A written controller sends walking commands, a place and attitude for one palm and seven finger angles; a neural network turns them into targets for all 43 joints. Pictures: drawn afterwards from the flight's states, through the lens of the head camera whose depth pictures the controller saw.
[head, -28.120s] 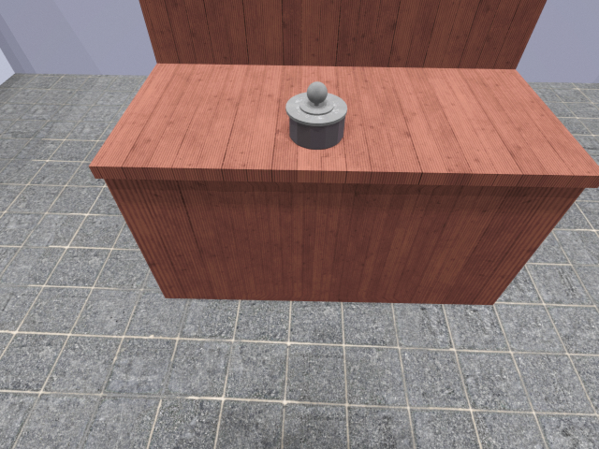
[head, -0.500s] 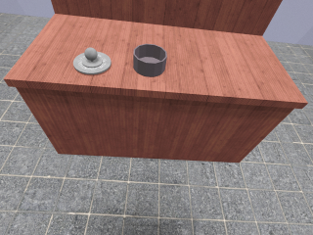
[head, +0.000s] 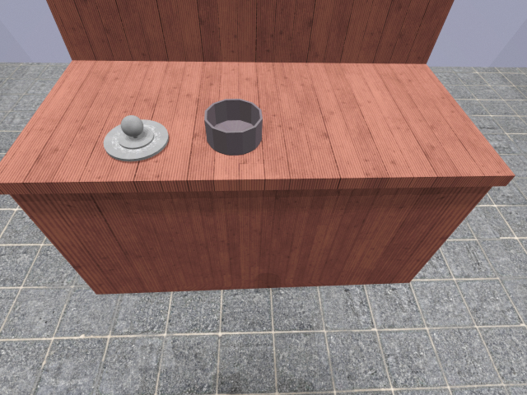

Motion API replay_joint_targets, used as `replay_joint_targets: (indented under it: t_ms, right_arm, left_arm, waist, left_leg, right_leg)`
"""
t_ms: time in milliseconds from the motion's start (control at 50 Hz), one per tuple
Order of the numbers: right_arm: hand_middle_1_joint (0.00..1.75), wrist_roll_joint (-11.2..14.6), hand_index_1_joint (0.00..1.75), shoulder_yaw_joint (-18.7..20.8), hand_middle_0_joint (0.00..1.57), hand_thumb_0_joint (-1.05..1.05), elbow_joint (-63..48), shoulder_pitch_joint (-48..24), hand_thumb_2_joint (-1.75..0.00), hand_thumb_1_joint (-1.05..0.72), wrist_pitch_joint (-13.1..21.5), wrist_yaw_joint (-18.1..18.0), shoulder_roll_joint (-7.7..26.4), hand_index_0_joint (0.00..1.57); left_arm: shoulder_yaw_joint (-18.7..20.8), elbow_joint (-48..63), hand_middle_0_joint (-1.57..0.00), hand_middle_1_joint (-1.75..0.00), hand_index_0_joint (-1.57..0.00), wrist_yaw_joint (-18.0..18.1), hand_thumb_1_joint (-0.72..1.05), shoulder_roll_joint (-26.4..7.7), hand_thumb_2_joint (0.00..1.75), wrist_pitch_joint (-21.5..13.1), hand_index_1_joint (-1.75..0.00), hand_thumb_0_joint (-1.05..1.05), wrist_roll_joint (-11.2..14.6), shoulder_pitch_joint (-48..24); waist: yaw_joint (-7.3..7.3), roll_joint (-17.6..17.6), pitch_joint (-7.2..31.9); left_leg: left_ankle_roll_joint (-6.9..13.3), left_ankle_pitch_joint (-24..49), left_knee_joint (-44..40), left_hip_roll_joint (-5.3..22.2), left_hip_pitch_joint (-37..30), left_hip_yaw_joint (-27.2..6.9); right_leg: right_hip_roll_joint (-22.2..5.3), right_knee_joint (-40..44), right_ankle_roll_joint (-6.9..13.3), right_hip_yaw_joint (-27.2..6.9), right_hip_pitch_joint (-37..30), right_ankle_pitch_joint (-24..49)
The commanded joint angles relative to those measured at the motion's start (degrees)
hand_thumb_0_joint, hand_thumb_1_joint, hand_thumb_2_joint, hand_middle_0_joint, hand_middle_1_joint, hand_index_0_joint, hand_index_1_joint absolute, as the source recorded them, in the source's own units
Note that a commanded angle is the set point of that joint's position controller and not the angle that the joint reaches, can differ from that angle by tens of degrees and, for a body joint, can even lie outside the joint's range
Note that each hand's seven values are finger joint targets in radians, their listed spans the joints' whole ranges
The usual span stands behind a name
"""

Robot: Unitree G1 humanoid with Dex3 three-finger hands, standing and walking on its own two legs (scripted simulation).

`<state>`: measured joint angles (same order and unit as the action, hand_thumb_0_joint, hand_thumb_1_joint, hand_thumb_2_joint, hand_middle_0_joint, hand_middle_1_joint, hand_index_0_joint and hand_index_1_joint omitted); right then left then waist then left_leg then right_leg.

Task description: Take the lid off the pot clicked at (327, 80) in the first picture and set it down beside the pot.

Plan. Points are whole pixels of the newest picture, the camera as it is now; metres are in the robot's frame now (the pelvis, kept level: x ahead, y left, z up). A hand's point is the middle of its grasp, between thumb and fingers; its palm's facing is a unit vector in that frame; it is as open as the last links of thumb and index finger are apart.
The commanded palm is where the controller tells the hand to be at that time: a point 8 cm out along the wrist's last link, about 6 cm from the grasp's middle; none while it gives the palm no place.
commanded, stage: stop stepping back and stand still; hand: left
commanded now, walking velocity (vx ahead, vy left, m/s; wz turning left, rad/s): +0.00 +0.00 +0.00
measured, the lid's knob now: (132, 126) +0.71 +0.35 -0.03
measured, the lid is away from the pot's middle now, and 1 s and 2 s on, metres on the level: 0.26 0.26 0.26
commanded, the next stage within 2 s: let the arm hang, fingers relaxed in 0.08 s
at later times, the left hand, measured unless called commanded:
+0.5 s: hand out of the picture +0.00 +0.15 -0.18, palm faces +0.04 -0.98 -0.18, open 7.3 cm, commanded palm none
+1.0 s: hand out of the picture +0.01 +0.16 -0.17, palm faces +0.03 -0.98 -0.20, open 7.3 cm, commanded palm none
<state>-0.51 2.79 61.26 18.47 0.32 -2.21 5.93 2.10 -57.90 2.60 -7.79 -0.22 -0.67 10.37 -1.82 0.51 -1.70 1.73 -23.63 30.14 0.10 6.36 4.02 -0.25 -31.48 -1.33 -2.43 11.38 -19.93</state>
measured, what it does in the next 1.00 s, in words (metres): stands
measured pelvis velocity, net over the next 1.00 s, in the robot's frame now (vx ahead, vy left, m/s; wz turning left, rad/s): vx -0.01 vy -0.02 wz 0.00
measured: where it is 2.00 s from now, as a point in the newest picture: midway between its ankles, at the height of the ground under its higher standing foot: outside the picture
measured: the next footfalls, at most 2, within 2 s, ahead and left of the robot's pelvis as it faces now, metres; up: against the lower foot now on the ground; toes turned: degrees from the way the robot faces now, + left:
none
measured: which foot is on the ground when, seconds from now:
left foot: down 0.00-1.00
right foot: down 0.00-1.00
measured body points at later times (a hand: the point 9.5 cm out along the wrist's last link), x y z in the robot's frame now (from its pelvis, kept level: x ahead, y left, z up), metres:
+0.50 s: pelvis +0.00 -0.01 +0.00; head +0.02 -0.01 +0.45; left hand +0.00 +0.21 -0.16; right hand -0.01 -0.23 -0.15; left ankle -0.08 +0.09 -0.73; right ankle -0.03 -0.14 -0.73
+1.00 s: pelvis -0.01 -0.02 +0.01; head +0.01 -0.01 +0.45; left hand +0.01 +0.21 -0.16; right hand -0.04 -0.22 -0.15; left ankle -0.08 +0.09 -0.73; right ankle -0.03 -0.14 -0.73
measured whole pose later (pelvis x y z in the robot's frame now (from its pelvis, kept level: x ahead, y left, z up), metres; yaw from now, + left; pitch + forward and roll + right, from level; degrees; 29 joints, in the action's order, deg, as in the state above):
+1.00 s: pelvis -0.01 -0.02 +0.01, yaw +0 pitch -1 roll -1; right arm -0.3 2.0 63.0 18.5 0.1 -2.1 6.0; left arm 1.9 -62.1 2.6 -8.9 -0.3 -0.7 14.8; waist -1.0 0.1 -2.8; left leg 0.5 -21.3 27.7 1.6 5.8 3.8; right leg 1.2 -28.1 -0.1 -2.0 10.4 -17.1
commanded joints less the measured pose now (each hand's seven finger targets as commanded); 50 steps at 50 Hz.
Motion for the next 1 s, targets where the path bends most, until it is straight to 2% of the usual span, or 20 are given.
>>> replay_joint_targets:
  t_ms: [0, 240, 340, 400, 460, 520, 560, 720, 780, 840, 900, 980]
  right_arm:
    - [0.30, -0.10, 0.30, 1.19, 0.20, 0.00, -1.55, 5.53, -0.90, -0.90, 0.55, -0.55, 5.92, 0.20]
    - [0.30, 0.14, 0.30, 0.84, 0.20, 0.00, -1.87, 4.50, -0.90, -0.90, 0.38, -0.50, 6.90, 0.20]
    - [0.30, 0.26, 0.30, 0.71, 0.20, 0.00, -1.60, 4.41, -0.90, -0.90, 0.31, -0.49, 6.73, 0.20]
    - [0.30, 0.19, 0.30, 0.56, 0.20, 0.00, -1.32, 4.31, -0.90, -0.90, 0.23, -0.43, 6.44, 0.20]
    - [0.30, 0.29, 0.30, 0.56, 0.20, 0.00, -1.05, 4.61, -0.90, -0.90, 0.38, -0.46, 6.31, 0.20]
    - [0.30, 0.20, 0.30, 0.40, 0.20, 0.00, -0.79, 4.53, -0.90, -0.90, 0.40, -0.49, 6.35, 0.20]
    - [0.30, 0.29, 0.30, 0.49, 0.20, 0.00, -0.72, 4.67, -0.90, -0.90, 0.43, -0.49, 6.11, 0.20]
    - [0.30, 0.19, 0.30, 0.28, 0.20, 0.00, -0.13, 5.09, -0.90, -0.90, 0.56, -0.53, 5.83, 0.20]
    - [0.30, 0.18, 0.30, 0.33, 0.20, 0.00, -0.03, 5.27, -0.90, -0.90, 0.47, -0.45, 5.56, 0.20]
    - [0.30, 0.15, 0.30, 0.29, 0.20, 0.00, 0.18, 5.41, -0.90, -0.90, 0.68, -0.46, 5.69, 0.20]
    - [0.30, 0.15, 0.30, 0.28, 0.20, 0.00, 0.32, 5.35, -0.90, -0.90, 0.64, -0.46, 5.64, 0.20]
    - [0.30, 0.19, 0.30, 0.27, 0.20, 0.00, 0.37, 5.36, -0.90, -0.90, 0.59, -0.43, 5.60, 0.20]
  left_arm:
    - [1.11, 1.37, -0.20, -0.30, -0.20, 0.33, 0.90, -5.33, 0.90, -0.29, -0.30, 0.00, 0.11, 5.09]
    - [0.74, -0.01, -0.20, -0.30, -0.20, 0.17, 0.90, -5.98, 0.90, -0.59, -0.30, 0.00, 0.13, 7.04]
    - [0.48, -0.80, -0.20, -0.30, -0.20, 0.24, 0.90, -5.84, 0.90, -0.67, -0.30, 0.00, 0.13, 7.88]
    - [0.34, -1.15, -0.20, -0.30, -0.20, 0.20, 0.90, -5.68, 0.90, -0.64, -0.30, 0.00, 0.10, 7.99]
    - [0.40, -1.42, -0.20, -0.30, -0.20, 0.23, 0.90, -5.51, 0.90, -0.75, -0.30, 0.00, 0.07, 8.06]
    - [0.28, -1.93, -0.20, -0.30, -0.20, 0.15, 0.90, -5.16, 0.90, -0.74, -0.30, 0.00, 0.11, 8.36]
    - [0.34, -2.01, -0.20, -0.30, -0.20, 0.20, 0.90, -5.21, 0.90, -0.74, -0.30, 0.00, 0.05, 8.20]
    - [0.33, -2.38, -0.20, -0.30, -0.20, 0.14, 0.90, -5.00, 0.90, -0.74, -0.30, 0.00, 0.14, 8.08]
    - [0.39, -2.35, -0.20, -0.30, -0.20, 0.21, 0.90, -5.06, 0.90, -0.76, -0.30, 0.00, 0.14, 7.85]
    - [0.47, -2.29, -0.20, -0.30, -0.20, 0.21, 0.90, -5.05, 0.90, -0.92, -0.30, 0.00, 0.18, 7.91]
    - [0.41, -2.20, -0.20, -0.30, -0.20, 0.19, 0.90, -5.12, 0.90, -0.85, -0.30, 0.00, 0.20, 7.61]
    - [0.37, -2.22, -0.20, -0.30, -0.20, 0.23, 0.90, -5.16, 0.90, -0.87, -0.30, 0.00, 0.18, 7.74]
  waist:
    - [0.78, -1.57, -0.49]
    - [0.66, -0.74, 0.07]
    - [0.65, 0.22, -0.78]
    - [0.64, -0.15, -1.86]
    - [0.55, -1.81, -1.30]
    - [0.68, -0.91, -1.91]
    - [0.64, -1.89, -2.08]
    - [0.89, -0.75, -2.37]
    - [0.81, 0.08, -2.57]
    - [0.79, -0.75, -1.41]
    - [0.81, -1.59, -2.21]
    - [0.80, -0.20, -2.40]
  left_leg:
    - [1.14, 30.94, -3.52, 5.65, 0.78, -3.57]
    - [1.10, 26.85, -3.63, 5.88, -0.28, -3.01]
    - [1.04, 25.02, -3.85, 5.82, -0.02, -2.96]
    - [1.12, 21.83, -4.68, 5.86, 0.63, -3.14]
    - [1.18, 22.88, -4.90, 6.01, 0.04, -3.35]
    - [1.26, 21.67, -5.43, 6.10, 0.71, -3.45]
    - [1.28, 21.96, -5.52, 6.08, 0.44, -3.55]
    - [1.31, 22.11, -6.22, 6.17, 1.57, -3.70]
    - [1.19, 19.43, -6.51, 5.96, 2.12, -3.78]
    - [1.19, 22.07, -6.31, 5.95, 1.40, -3.73]
    - [1.18, 21.33, -6.74, 6.09, 1.73, -3.83]
    - [1.13, 20.38, -6.81, 5.95, 1.91, -3.95]
  right_leg:
    - [-3.47, 1.80, 4.34, -1.19, -1.38, 25.94]
    - [-3.42, 3.51, 4.53, -2.40, -1.72, 26.17]
    - [-3.50, 4.34, 4.52, -2.73, -1.37, 25.92]
    - [-3.31, 5.07, 4.43, -2.87, -0.60, 23.28]
    - [-3.01, 4.68, 4.37, -2.56, -0.54, 23.20]
    - [-3.09, 5.43, 4.22, -2.53, -0.60, 22.20]
    - [-2.99, 5.15, 4.24, -2.45, -0.12, 22.07]
    - [-3.19, 5.54, 4.02, -2.09, -1.07, 22.39]
    - [-3.32, 6.20, 4.03, -2.43, -1.04, 20.98]
    - [-3.46, 5.86, 4.09, -2.34, -1.84, 23.19]
    - [-3.37, 6.09, 3.97, -2.19, -1.14, 21.99]
    - [-3.43, 6.48, 3.90, -2.39, -1.09, 21.47]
